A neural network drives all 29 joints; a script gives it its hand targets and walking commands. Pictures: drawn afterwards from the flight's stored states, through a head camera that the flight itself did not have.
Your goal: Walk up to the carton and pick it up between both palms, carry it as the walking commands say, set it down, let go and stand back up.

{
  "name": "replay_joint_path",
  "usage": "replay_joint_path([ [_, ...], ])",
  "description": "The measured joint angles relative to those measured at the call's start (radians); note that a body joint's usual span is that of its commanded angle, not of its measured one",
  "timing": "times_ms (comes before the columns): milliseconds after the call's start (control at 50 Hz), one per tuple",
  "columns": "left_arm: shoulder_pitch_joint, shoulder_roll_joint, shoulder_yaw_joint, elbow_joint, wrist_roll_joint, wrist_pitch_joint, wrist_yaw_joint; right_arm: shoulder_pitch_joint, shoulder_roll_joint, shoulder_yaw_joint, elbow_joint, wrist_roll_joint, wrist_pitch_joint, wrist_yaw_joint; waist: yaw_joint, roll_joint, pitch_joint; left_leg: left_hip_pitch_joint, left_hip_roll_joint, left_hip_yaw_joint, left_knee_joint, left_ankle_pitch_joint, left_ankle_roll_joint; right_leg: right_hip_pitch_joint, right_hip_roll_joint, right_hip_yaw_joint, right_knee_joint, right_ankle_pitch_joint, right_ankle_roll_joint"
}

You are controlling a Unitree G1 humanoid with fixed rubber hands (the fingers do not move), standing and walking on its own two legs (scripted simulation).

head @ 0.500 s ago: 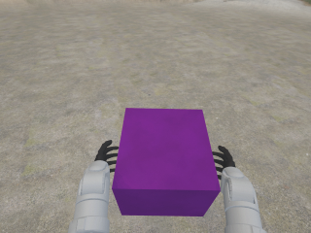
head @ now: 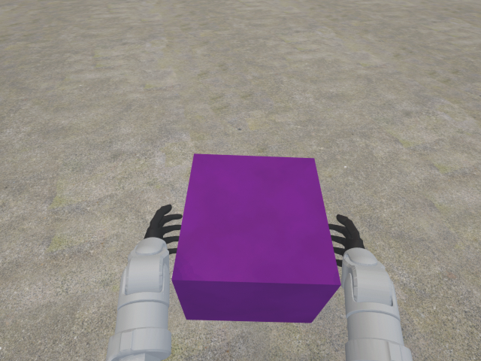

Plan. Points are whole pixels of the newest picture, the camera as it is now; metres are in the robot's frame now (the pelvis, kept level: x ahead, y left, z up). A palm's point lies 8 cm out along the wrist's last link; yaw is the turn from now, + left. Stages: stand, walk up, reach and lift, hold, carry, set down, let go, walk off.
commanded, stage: reach and lift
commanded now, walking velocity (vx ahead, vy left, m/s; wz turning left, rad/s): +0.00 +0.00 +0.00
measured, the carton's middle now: (251, 237) +0.37 +0.00 -0.03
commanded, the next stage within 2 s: hold in 0.42 s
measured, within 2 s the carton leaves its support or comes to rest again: neither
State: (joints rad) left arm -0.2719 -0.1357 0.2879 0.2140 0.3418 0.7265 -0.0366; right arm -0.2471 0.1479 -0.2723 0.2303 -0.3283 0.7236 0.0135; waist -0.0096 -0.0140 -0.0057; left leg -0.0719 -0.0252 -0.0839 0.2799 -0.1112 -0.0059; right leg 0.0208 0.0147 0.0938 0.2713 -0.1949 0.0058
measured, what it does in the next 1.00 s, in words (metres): stands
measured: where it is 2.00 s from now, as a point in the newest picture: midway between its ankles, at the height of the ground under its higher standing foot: outside the picture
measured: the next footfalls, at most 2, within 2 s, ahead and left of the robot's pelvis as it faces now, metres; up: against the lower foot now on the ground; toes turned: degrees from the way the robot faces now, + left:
none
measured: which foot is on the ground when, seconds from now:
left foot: down 0.00-1.00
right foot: down 0.00-1.00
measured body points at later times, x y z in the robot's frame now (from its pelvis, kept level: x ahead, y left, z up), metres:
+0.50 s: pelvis +0.01 -0.01 +0.00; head -0.04 -0.01 +0.45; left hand +0.30 +0.16 +0.05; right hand +0.30 -0.18 +0.05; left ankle +0.03 +0.12 -0.75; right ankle -0.02 -0.13 -0.75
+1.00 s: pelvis +0.00 +0.00 +0.00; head -0.05 +0.00 +0.45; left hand +0.29 +0.17 +0.04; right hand +0.29 -0.18 +0.04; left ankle +0.03 +0.12 -0.75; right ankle -0.02 -0.13 -0.75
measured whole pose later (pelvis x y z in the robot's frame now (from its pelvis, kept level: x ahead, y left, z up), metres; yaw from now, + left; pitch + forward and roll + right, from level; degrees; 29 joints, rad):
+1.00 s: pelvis +0.00 +0.00 +0.00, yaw +0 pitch -6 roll +0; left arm -0.21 -0.14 0.26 0.15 0.33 0.74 -0.04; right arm -0.21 0.14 -0.24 0.17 -0.31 0.75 0.02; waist 0.00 -0.02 -0.01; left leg -0.06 -0.02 -0.08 0.28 -0.12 -0.01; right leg 0.02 0.02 0.09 0.30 -0.21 0.00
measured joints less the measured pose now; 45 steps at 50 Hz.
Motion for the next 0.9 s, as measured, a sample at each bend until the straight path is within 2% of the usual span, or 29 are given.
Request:
replay_joint_path([
  [220, 0.001, -0.018, 0.000, -0.005, 0.004, 0.004, 0.007, 0.012, -0.003, -0.019, -0.012, 0.003, 0.003, 0.020, -0.011, 0.004, 0.001, 0.004, -0.001, 0.012, -0.004, -0.003, 0.001, -0.011, -0.001, 0.011, 0.021, -0.013, -0.001],
  [300, 0.013, -0.015, -0.011, -0.019, 0.003, 0.000, 0.011, 0.024, -0.005, 0.007, -0.039, 0.015, 0.010, -0.004, -0.001, 0.006, 0.008, 0.001, 0.004, 0.016, -0.003, -0.004, -0.002, -0.020, 0.004, 0.016, 0.030, -0.016, -0.003],
  [440, 0.049, -0.007, -0.024, -0.055, -0.009, 0.003, 0.009, 0.045, -0.009, 0.040, -0.068, 0.023, 0.018, -0.006, 0.013, -0.002, -0.021, 0.007, 0.011, 0.003, -0.013, -0.005, -0.012, -0.008, 0.011, 0.004, 0.016, -0.016, -0.013],
  [600, 0.068, -0.004, -0.012, -0.058, -0.007, 0.025, -0.014, 0.034, -0.006, 0.030, -0.016, 0.011, 0.019, 0.005, 0.014, -0.013, -0.013, 0.031, 0.014, -0.016, -0.016, -0.006, -0.018, 0.023, 0.015, -0.015, 0.008, -0.019, -0.020],
  [840, 0.098, 0.001, -0.045, -0.108, -0.035, 0.021, -0.005, 0.092, -0.015, 0.070, -0.094, 0.041, 0.021, -0.015, 0.002, 0.002, 0.010, 0.007, 0.008, -0.012, -0.007, -0.001, -0.011, 0.003, 0.009, -0.010, 0.006, -0.009, -0.009],
  [900, 0.081, -0.002, -0.038, -0.097, -0.028, 0.014, -0.007, 0.077, -0.013, 0.055, -0.088, 0.036, 0.018, -0.006, 0.005, -0.005, 0.001, 0.007, 0.005, -0.008, -0.004, -0.002, -0.008, 0.000, 0.007, -0.007, 0.013, -0.011, -0.008],
])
